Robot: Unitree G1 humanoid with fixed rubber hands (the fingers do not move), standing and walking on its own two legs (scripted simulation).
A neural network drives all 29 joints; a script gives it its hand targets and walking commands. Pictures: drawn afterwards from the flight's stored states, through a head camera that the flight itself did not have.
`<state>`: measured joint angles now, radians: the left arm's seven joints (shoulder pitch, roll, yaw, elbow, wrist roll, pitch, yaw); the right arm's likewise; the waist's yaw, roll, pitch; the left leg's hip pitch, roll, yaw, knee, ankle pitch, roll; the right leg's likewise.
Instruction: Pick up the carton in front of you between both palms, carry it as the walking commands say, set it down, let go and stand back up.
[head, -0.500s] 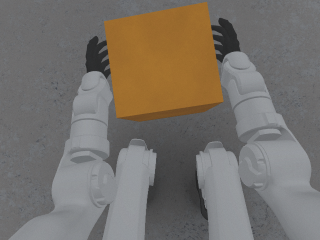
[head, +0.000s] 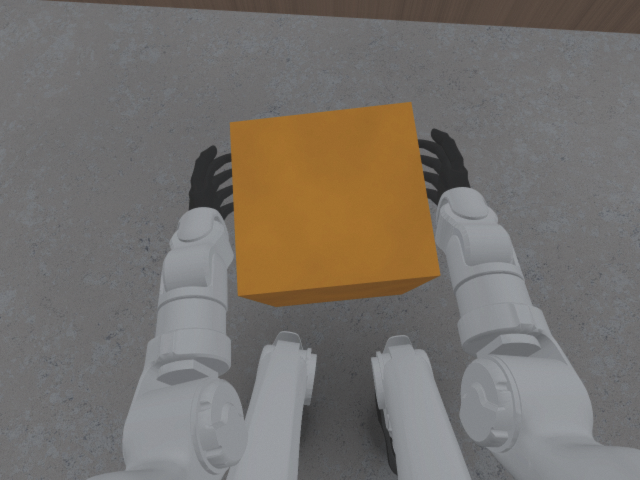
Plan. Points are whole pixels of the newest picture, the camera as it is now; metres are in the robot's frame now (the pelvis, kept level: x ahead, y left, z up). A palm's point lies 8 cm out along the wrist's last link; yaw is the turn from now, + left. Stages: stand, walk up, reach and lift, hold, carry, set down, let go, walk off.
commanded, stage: reach and lift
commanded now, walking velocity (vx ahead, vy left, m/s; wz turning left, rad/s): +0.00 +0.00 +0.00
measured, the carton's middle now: (331, 223) +0.44 +0.03 -0.12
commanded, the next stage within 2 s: hold in 1.96 s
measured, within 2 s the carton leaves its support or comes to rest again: neither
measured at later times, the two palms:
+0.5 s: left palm (153, 179) +0.40 +0.17 +0.11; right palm (528, 166) +0.41 -0.13 +0.11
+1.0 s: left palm (19, 101) +0.37 +0.16 +0.25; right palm out of the picture +0.37 -0.14 +0.25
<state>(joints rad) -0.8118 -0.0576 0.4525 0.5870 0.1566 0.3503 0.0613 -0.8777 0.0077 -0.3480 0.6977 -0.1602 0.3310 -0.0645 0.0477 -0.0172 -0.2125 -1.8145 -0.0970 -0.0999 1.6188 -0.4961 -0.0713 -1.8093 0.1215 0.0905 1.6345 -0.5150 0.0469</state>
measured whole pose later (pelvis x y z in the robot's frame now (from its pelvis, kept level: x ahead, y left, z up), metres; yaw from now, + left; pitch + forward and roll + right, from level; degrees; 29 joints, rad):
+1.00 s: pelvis +0.09 +0.01 +0.23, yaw +0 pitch +1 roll +0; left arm -0.23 -0.14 0.24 0.38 0.22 0.55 0.03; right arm -0.23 0.14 -0.24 0.39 -0.22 0.54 -0.03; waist 0.00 0.00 -0.10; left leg -0.25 -0.05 -0.15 0.49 -0.24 -0.01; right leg -0.24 0.05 0.15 0.49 -0.26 0.01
